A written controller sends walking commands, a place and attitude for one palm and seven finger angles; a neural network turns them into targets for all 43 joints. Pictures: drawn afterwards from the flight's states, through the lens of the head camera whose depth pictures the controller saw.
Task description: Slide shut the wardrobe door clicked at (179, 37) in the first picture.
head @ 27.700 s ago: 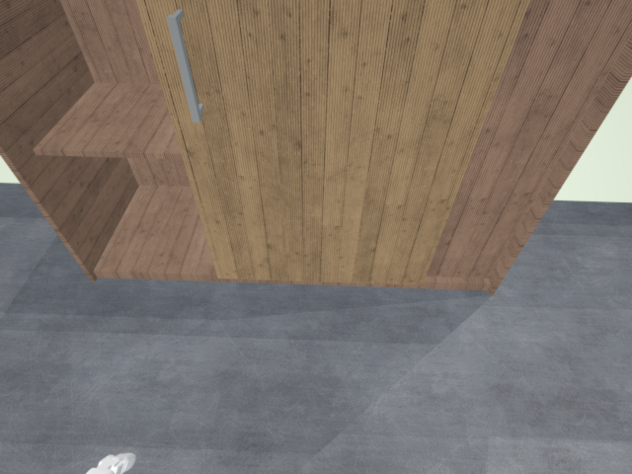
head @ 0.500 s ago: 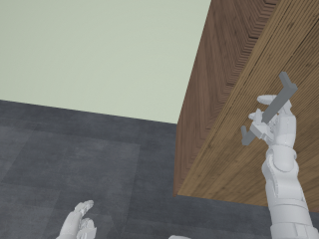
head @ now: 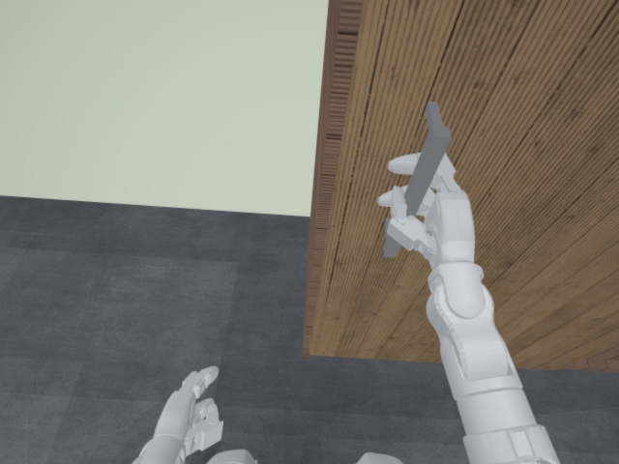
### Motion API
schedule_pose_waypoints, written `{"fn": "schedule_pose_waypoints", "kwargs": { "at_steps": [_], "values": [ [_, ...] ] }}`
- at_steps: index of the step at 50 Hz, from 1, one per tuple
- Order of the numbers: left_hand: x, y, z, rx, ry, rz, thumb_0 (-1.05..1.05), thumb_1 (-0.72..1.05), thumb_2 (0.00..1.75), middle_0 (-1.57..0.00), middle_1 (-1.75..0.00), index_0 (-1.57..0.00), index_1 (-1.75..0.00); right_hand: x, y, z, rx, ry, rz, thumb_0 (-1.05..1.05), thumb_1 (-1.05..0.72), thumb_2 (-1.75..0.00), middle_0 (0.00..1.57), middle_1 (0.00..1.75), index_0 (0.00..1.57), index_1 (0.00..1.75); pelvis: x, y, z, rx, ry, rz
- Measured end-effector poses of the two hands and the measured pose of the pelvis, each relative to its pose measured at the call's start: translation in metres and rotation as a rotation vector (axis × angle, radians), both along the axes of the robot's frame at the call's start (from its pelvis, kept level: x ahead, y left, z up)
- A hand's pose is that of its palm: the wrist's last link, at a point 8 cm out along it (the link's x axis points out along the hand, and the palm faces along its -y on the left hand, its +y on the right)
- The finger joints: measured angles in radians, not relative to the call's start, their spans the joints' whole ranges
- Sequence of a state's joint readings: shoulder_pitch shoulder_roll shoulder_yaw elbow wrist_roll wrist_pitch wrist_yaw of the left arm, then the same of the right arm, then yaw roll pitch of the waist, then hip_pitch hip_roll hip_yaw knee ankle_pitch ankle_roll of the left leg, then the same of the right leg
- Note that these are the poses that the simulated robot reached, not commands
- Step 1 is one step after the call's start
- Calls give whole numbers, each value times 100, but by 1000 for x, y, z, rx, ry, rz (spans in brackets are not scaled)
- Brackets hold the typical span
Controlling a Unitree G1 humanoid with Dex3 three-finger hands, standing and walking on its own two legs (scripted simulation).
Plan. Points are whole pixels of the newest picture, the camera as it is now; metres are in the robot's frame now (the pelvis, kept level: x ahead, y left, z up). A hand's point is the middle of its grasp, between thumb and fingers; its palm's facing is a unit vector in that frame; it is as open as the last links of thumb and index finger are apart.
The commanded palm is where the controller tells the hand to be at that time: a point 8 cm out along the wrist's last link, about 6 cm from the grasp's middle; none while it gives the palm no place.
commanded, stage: stop walking and hold the door there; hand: right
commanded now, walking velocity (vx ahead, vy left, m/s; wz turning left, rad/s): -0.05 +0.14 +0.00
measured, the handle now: (408, 191) +0.42 -0.11 +0.11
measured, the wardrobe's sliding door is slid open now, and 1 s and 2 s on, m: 0.00 0.00 0.00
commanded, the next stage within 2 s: loosen the grip on the handle in 1.24 s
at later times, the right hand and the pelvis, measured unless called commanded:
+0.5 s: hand (393, 222) +0.36 -0.08 +0.12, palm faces +0.03 +0.99 -0.11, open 5.8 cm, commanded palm +0.34 -0.08 +0.12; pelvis +0.00 +0.01 +0.01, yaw -1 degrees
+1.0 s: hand (395, 224) +0.36 -0.08 +0.12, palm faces -0.03 +0.99 -0.12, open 5.8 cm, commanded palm +0.34 -0.09 +0.12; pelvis +0.00 -0.01 +0.02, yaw +1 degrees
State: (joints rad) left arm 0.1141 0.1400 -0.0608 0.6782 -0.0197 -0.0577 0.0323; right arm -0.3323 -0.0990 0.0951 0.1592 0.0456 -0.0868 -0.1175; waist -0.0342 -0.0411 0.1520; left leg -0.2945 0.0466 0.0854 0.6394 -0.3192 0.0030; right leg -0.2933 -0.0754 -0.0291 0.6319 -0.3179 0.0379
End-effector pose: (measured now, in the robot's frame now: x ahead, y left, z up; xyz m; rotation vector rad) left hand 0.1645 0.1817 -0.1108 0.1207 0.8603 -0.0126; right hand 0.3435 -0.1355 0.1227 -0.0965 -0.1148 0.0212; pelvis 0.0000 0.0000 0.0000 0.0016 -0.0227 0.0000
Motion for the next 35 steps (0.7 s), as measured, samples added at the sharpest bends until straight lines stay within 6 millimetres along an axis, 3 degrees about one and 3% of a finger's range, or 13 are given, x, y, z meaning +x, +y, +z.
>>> {"fn": "schedule_pose_waypoints", "kwargs": {
  "at_steps": [5,10,18,24,35],
  "values": [
    [3,0,18,55,-29,1,2,90,90,-20,-30,-20,-30,0,-2,1,29,18,46,1,-80,-81,44,140,27,140,-2,-12,8,3,5,13],
    [0,9,28,70,-24,-19,1,91,90,-20,-30,-20,-30,0,-2,2,29,38,50,2,-80,-81,43,140,28,140,-5,-9,15,24,12,8],
    [-1,35,15,49,-38,6,1,91,90,-20,-30,-20,-30,-2,2,3,-25,30,-32,0,-79,-84,44,140,24,140,-7,14,6,6,2,15],
    [-7,52,14,95,-19,46,2,91,90,-20,-30,-20,-30,-4,4,4,-17,55,-51,0,-81,-83,44,140,22,140,-3,15,8,3,15,-17],
    [-15,48,25,106,-38,78,2,91,90,-20,-30,-19,-30,-4,3,5,-19,70,-33,0,-81,-82,41,140,21,140,-1,6,14,-5,11,12]
  ]
}}
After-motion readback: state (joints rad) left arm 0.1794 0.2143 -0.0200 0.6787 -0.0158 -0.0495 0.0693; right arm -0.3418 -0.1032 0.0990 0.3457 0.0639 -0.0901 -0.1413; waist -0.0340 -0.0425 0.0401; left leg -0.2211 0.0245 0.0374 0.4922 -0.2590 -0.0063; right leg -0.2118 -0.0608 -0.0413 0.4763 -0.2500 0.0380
